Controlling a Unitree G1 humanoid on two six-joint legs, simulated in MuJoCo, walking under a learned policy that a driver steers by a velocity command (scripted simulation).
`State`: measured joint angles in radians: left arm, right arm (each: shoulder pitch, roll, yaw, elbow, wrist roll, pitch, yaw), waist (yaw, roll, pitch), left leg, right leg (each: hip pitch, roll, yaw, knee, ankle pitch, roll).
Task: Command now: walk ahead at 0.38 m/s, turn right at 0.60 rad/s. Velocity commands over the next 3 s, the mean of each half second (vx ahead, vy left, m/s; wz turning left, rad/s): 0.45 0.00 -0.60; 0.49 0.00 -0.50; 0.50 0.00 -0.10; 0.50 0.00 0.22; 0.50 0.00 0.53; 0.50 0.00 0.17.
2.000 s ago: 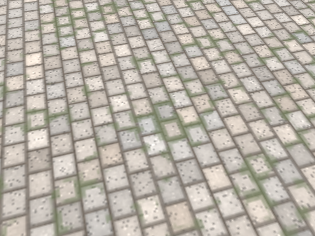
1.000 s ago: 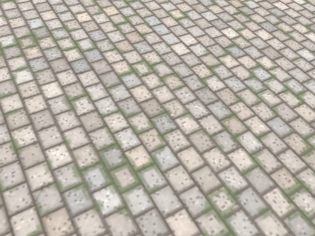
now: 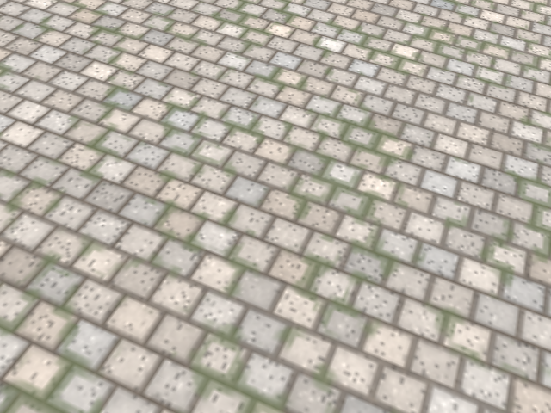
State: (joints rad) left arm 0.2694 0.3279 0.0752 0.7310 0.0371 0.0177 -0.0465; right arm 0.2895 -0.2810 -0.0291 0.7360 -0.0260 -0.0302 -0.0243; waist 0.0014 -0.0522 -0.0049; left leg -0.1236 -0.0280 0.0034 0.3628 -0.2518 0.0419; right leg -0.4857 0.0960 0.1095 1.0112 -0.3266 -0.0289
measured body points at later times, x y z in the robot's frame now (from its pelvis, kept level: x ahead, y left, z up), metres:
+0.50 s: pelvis +0.24 -0.09 -0.01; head +0.28 -0.10 +0.43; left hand +0.45 +0.13 -0.13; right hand +0.22 -0.36 -0.14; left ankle +0.19 +0.08 -0.65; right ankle +0.26 -0.14 -0.75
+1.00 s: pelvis +0.53 -0.16 -0.01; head +0.56 -0.17 +0.43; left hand +0.71 +0.06 -0.15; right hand +0.52 -0.46 -0.11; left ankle +0.63 -0.12 -0.75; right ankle +0.36 -0.18 -0.65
